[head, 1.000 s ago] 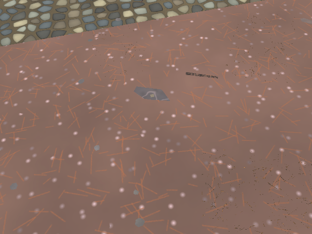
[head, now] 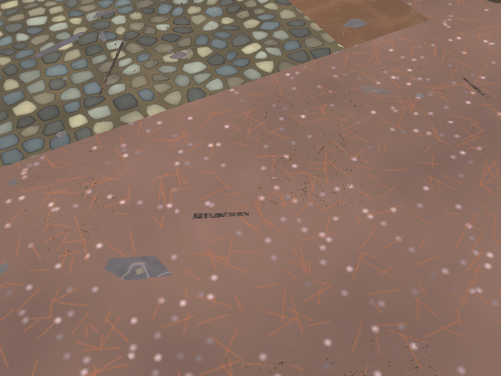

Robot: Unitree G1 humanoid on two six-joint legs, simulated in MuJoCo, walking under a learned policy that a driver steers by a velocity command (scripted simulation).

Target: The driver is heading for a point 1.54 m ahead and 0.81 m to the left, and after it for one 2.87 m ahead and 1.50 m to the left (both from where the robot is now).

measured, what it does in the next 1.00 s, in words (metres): walks ahead, turning left: left foot, then right foot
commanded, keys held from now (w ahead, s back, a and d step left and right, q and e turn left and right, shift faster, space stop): w+q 1.00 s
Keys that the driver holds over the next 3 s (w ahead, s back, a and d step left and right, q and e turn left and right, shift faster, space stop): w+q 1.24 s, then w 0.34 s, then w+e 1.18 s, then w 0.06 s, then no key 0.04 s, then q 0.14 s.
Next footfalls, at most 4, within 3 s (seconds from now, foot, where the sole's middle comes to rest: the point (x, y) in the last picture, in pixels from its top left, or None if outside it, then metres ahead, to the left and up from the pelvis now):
0.24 left None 0.30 0.10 -0.78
0.78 right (265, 327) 0.64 0.02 -0.78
1.30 left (148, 299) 0.72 0.37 -0.78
1.86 right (126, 210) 1.06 0.49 -0.78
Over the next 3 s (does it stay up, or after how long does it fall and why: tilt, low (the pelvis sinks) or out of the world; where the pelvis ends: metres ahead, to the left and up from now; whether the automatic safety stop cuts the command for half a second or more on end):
stays up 1.40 0.70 -0.01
